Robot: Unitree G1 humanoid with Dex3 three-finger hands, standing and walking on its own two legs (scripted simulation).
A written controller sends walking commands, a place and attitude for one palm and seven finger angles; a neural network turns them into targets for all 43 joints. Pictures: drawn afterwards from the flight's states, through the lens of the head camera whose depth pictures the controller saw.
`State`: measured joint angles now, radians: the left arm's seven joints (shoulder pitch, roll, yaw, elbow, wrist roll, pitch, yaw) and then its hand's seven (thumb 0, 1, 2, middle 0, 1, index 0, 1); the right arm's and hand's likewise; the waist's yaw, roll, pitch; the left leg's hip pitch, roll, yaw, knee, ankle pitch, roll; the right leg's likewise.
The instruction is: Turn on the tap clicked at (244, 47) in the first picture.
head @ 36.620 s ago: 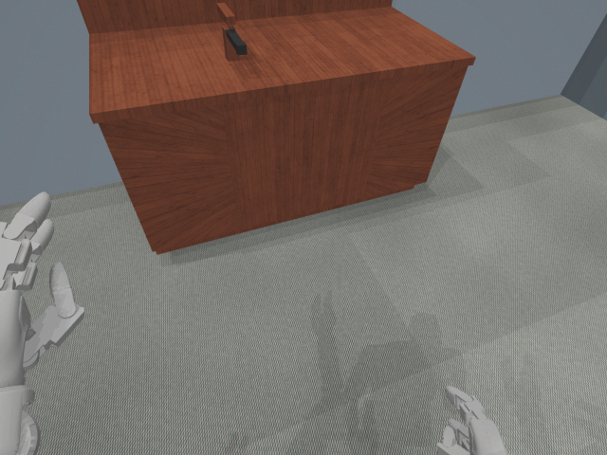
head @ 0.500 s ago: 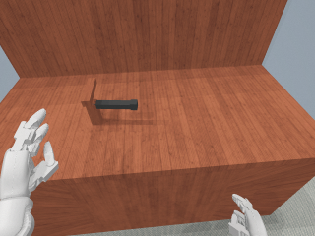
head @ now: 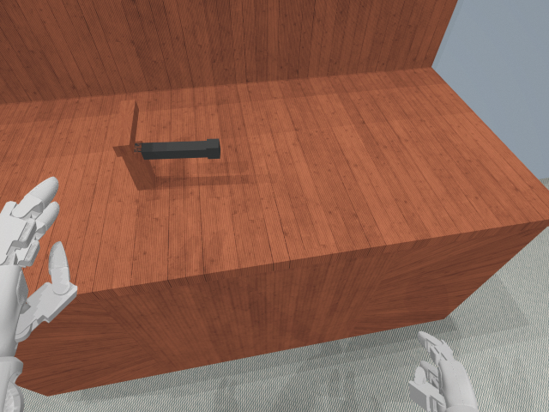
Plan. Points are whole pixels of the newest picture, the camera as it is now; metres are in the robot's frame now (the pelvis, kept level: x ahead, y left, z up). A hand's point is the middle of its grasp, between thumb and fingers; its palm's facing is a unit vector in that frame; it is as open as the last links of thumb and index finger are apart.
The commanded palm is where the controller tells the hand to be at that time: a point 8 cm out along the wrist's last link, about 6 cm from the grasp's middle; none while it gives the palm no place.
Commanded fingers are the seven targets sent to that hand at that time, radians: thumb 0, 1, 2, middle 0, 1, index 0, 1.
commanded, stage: step back with the hand held close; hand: left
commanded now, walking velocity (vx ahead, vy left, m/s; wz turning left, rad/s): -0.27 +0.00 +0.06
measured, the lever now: (213, 148) +0.57 +0.17 +0.03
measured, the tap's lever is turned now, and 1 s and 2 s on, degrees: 83 83 83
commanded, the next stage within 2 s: stop stepping back and stand still in 1.08 s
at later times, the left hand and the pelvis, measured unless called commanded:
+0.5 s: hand (30, 316) +0.17 +0.25 +0.17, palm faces +0.39 -0.83 -0.40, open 7.5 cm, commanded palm +0.11 +0.29 +0.18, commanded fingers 0.00 0.90 0.90 -0.20 -0.30 -0.20 -0.30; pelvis -0.04 +0.01 -0.01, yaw +1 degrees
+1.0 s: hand out of the picture +0.12 +0.25 +0.17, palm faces +0.36 -0.84 -0.41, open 7.5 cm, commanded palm +0.06 +0.28 +0.18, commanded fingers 0.00 0.90 0.90 -0.20 -0.30 -0.20 -0.30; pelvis -0.11 +0.00 +0.00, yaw +0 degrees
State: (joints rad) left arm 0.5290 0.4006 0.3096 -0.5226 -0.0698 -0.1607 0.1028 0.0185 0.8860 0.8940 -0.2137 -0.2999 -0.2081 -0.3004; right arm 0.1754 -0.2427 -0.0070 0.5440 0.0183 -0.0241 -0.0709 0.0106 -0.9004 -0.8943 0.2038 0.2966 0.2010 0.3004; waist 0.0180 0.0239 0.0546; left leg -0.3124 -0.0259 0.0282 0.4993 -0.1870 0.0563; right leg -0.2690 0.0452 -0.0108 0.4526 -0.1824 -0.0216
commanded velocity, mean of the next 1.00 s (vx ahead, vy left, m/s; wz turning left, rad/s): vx -0.35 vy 0.00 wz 0.02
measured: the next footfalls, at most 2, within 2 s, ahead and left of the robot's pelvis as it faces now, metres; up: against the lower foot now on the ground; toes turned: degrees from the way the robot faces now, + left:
left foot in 0.84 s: +0.00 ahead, +0.11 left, +0.00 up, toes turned +2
right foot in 1.16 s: -0.09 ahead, -0.15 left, +0.00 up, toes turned +0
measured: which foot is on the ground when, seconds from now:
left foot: down 0.00-0.70, up 0.72-0.82, down 0.84-1.00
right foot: down 0.00-0.86, up 0.88-1.00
